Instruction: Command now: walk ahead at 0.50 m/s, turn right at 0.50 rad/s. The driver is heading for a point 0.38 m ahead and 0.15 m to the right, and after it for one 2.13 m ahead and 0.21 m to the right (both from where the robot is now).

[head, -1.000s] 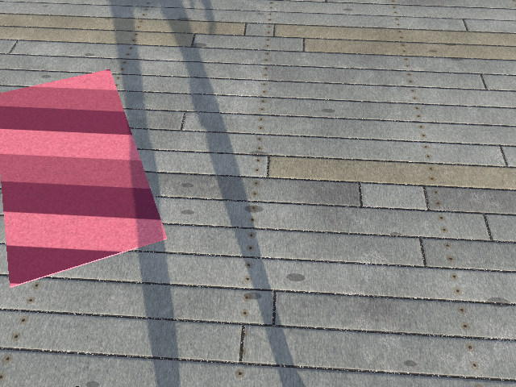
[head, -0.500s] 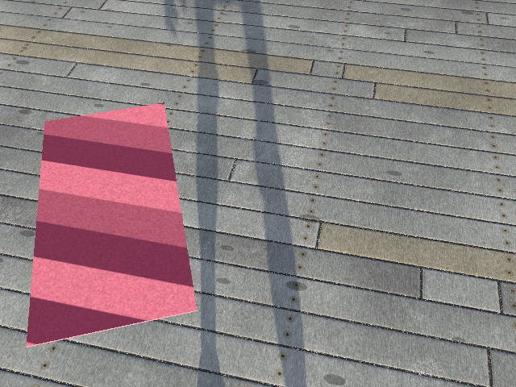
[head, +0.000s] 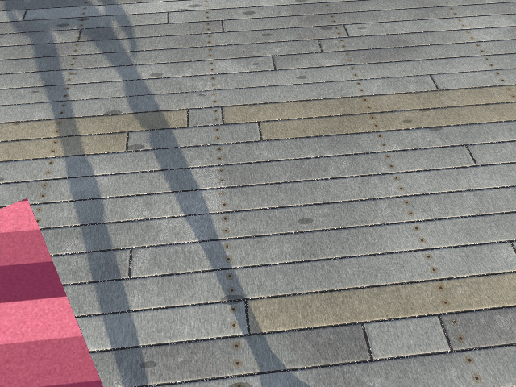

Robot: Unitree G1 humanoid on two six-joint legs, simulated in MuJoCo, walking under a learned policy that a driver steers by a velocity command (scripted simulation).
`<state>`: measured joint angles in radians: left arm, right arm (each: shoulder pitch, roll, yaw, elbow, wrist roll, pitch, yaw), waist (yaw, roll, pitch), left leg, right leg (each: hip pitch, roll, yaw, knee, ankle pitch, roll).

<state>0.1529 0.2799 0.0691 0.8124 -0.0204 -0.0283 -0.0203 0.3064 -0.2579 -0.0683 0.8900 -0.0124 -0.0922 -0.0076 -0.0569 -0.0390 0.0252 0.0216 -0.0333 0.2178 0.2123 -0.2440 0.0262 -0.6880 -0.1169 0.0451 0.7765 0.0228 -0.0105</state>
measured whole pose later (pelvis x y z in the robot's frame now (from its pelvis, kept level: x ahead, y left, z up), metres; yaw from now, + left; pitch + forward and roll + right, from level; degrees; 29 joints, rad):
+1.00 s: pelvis +0.27 -0.04 -0.01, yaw -21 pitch +1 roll -1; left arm 0.13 0.27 0.06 0.71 0.00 0.03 0.03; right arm 0.19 -0.28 -0.06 0.76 0.02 0.02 -0.01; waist -0.04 0.02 0.05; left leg -0.33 -0.03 -0.16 0.52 -0.20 -0.02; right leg -0.21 0.04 0.07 0.46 -0.26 0.02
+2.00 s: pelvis +0.28 -0.02 -0.01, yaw +1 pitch -1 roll +0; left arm 0.18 0.24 0.03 0.77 0.02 -0.03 0.01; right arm 0.19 -0.27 -0.03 0.74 -0.02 0.03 -0.01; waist -0.01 0.03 0.03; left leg -0.24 -0.07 -0.13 0.52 -0.25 0.01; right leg -0.21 0.01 0.03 0.51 -0.28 0.00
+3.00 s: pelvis +0.62 -0.04 -0.01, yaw +2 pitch +1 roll +0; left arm 0.13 0.28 0.04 0.75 0.00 -0.09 -0.03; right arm 0.37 -0.28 -0.04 0.84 0.03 -0.07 0.00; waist -0.02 0.02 0.05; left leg -0.31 0.02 -0.05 1.17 -0.39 0.03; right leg -0.39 0.05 -0.06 0.51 -0.13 -0.07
